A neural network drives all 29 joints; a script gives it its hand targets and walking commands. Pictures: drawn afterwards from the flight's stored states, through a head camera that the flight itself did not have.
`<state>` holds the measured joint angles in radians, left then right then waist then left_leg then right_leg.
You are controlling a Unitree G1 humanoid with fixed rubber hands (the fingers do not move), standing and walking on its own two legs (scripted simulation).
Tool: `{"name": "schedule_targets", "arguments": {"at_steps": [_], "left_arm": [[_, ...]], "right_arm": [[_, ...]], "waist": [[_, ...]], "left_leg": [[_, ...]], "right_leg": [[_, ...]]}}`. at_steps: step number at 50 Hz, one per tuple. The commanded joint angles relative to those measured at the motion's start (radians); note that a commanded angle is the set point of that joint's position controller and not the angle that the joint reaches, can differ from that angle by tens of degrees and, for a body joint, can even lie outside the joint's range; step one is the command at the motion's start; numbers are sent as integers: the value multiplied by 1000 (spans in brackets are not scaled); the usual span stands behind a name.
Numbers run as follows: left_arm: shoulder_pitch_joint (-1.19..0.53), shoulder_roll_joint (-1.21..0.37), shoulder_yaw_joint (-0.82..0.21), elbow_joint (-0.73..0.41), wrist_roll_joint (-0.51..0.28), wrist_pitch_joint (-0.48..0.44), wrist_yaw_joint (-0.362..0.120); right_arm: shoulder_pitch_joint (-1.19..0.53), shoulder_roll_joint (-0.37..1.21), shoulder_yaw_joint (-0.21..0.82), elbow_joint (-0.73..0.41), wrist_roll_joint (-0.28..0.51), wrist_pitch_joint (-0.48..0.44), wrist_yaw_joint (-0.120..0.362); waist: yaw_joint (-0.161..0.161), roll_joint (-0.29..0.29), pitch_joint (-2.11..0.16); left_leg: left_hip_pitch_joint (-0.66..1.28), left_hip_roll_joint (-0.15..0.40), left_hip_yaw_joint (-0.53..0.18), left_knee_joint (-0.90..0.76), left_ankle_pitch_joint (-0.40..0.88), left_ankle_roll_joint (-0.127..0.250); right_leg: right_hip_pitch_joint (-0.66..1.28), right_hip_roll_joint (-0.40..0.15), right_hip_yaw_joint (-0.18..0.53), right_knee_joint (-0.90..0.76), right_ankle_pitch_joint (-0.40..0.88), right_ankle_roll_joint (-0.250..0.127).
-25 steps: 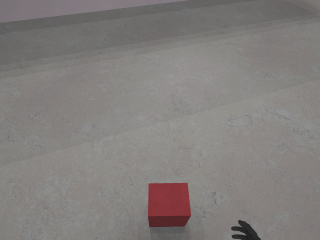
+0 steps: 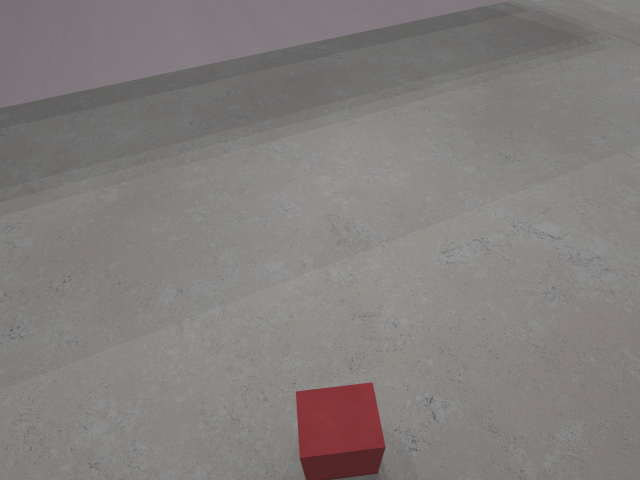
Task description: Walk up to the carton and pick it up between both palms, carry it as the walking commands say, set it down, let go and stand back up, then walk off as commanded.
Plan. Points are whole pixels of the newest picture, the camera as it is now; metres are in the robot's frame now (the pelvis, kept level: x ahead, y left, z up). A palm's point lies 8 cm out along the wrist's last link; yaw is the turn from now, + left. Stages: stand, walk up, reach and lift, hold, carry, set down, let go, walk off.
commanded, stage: walk up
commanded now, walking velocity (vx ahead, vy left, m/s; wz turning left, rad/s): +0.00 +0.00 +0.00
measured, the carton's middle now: (338, 434) +0.37 +0.00 -0.65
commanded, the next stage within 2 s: stand in 1.44 s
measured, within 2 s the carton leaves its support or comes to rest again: neither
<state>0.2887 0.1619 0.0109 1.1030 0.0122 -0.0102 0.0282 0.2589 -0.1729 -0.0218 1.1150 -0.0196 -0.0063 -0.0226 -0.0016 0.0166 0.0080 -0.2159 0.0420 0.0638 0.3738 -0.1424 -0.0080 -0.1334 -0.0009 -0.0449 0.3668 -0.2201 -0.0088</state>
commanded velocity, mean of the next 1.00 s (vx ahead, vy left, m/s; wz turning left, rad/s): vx -0.04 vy -0.02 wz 0.01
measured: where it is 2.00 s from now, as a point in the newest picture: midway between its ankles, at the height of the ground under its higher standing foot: outside the picture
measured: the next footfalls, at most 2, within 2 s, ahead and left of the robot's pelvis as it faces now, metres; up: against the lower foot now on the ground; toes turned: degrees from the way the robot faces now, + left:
right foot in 0.68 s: -0.08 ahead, -0.08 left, +0.00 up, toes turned -4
left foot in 0.98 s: -0.06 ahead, +0.13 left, +0.00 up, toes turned +4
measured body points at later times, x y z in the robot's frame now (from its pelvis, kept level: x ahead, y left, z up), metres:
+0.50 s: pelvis -0.06 +0.03 -0.01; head -0.04 +0.05 +0.43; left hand +0.01 +0.29 -0.17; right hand -0.01 -0.23 -0.15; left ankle +0.03 +0.12 -0.75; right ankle -0.06 -0.11 -0.70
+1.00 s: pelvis -0.05 +0.02 -0.01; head -0.04 +0.04 +0.44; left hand -0.11 +0.25 -0.17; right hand -0.04 -0.21 -0.16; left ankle -0.10 +0.13 -0.75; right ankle -0.12 -0.08 -0.74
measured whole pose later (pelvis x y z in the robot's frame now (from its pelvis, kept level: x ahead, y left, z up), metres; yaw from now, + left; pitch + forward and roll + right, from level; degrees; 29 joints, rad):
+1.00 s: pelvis -0.05 +0.02 -0.01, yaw +1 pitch +0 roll +0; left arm 0.42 0.15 0.06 1.10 0.02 -0.01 0.03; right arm 0.31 -0.15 -0.03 1.04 -0.02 -0.04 -0.02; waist -0.01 -0.03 0.01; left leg -0.13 0.03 0.11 0.43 -0.26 0.00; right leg -0.12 -0.01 -0.08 0.48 -0.34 -0.01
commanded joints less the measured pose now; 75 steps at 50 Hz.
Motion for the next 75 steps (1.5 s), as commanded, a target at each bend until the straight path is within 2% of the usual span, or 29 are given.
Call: {"name": "schedule_targets", "arguments": {"at_steps": [1,4,5,6,18,20,21,23,26,29,32,34,36,38,42,43,45,48,49,50,51,54,59,60,61,63,65,67,75], "left_arm": [[54,89,9,-3,-1,-6,2],[68,95,14,11,7,-8,3],[31,173,43,-10,-6,1,10],[63,165,50,-12,-12,2,12],[-93,190,74,-148,13,59,26],[-92,163,69,-161,16,70,23],[-56,134,68,-167,19,77,20],[-23,143,83,-146,29,99,12],[182,76,58,-61,22,66,-32],[94,94,52,-84,12,63,-25],[185,69,47,-46,10,49,3],[225,82,40,-32,25,24,14],[88,145,35,-78,14,4,12],[-16,105,17,-92,8,-14,13],[93,100,28,-62,8,-29,14],[227,177,68,-41,10,-25,7],[245,140,82,-18,12,2,2],[171,93,75,-9,5,-1,11],[154,99,76,-20,6,-15,8],[144,62,74,-47,12,-23,4],[76,82,91,-69,24,-11,2],[54,16,79,-59,-3,-8,-24],[-54,18,56,-84,11,1,-27],[-40,3,45,-60,3,4,-18],[17,4,39,-34,0,0,-11],[102,121,50,-8,14,-23,-4],[56,139,42,-3,-5,-17,-8],[-40,108,38,-14,-3,-4,-4],[-32,81,29,36,-12,-6,6]], "right_arm": [[36,-63,-5,-13,-2,-9,-4],[54,-60,-7,-21,-19,-7,-9],[0,-139,-36,-55,-14,1,-15],[36,-140,-38,-57,-6,3,-18],[63,-77,-59,-148,-23,56,-2],[72,-117,-66,-175,-31,44,-1],[70,-209,-87,-190,-18,36,-6],[55,-259,-98,-187,-14,31,-36],[-99,-152,-76,-176,11,30,-16],[-21,-161,-79,-134,16,36,-15],[0,-171,-81,-111,22,47,-12],[37,-129,-63,-92,25,52,-7],[40,-10,-30,-109,19,44,8],[43,-37,-28,-106,11,44,20],[42,-62,-26,-74,5,21,4],[24,-83,-30,-105,-4,12,14],[-53,-69,-26,-153,-4,-1,20],[122,-6,-8,-92,4,-46,-4],[234,-84,-23,-73,-6,-60,-17],[302,-198,-48,-41,-1,-55,-22],[364,-188,-48,-9,-1,-47,-34],[215,-81,-20,-10,-9,-42,-31],[208,-84,-9,22,-21,-55,-17],[187,-53,8,19,-9,-49,-24],[186,-68,8,24,2,-46,-25],[201,-53,13,13,19,-45,-20],[304,6,24,32,37,-12,-25],[271,-30,15,43,13,8,-30],[197,-34,15,62,5,7,-27]], "waist": [[5,-27,56],[17,-21,45],[8,-24,146],[8,-18,-5],[-26,-147,1],[-39,18,36],[-39,252,38],[-25,114,54],[85,229,-35],[13,169,13],[38,166,22],[35,63,68],[-11,-228,129],[-53,-155,153],[-20,-136,163],[38,-239,96],[43,-231,219],[-60,-71,149],[-91,-9,54],[-94,178,43],[-115,151,54],[-29,180,82],[-24,191,115],[-5,178,115],[24,173,67],[47,9,-34],[20,-157,-114],[9,-138,-2],[1,-28,58]], "left_leg": [[31,71,-89,-53,-17,15],[26,63,-75,-42,-1,15],[-65,98,-71,65,244,18],[-34,108,-63,115,322,34],[0,21,5,351,-184,23],[-21,130,-169,72,-225,40],[-92,328,-467,-215,-410,97],[-171,430,-521,-247,-369,154],[-245,153,-188,-269,-508,59],[-108,170,-190,-255,-397,63],[-85,167,-177,-245,-392,28],[-138,114,-133,-141,-359,-16],[-111,-4,-16,113,-254,-30],[20,-1,-46,252,-129,-4],[-43,2,-24,106,-89,0],[-153,-53,78,251,-311,-14],[-205,-13,55,249,-375,-17],[152,35,19,-87,-60,-2],[324,170,-128,-102,67,4],[399,379,-362,-53,396,103],[383,480,-406,-36,597,192],[216,281,-172,-86,383,143],[115,201,-49,-72,371,110],[105,179,-27,29,717,106],[99,145,5,81,744,90],[-39,103,3,134,284,21],[22,53,-11,148,-278,5],[-3,42,-23,67,-207,2],[73,89,-25,-43,-57,-24]], "right_leg": [[-112,-110,115,-119,-51,-26],[-109,-105,110,-113,-21,-28],[-150,-128,103,33,353,-34],[-94,-131,92,93,435,-43],[-404,-248,208,-11,-35,-125],[-444,-117,107,127,-231,-56],[-433,31,-5,409,-301,-11],[-386,27,154,736,-304,10],[-111,23,-13,542,-211,18],[-110,58,-41,336,-265,5],[17,62,-64,41,-175,-36],[62,-38,49,-151,-144,-48],[-242,-328,397,-364,-542,-99],[-338,-238,261,-315,-432,-73],[-106,-198,178,-183,-106,-74],[8,-260,288,-269,-548,-133],[-45,-280,306,-278,-538,-164],[-96,-144,71,-7,175,-95],[-183,-101,34,157,173,-46],[-374,-10,-51,292,-135,17],[-451,-33,-9,468,-354,24],[-338,-53,-7,471,-211,14],[-226,-13,-82,304,-86,17],[-156,-5,-40,228,-51,16],[-71,7,-60,115,97,11],[178,-138,29,53,613,3],[170,-287,121,132,947,-117],[87,-222,116,87,661,-93],[21,-126,55,21,318,-37]]}}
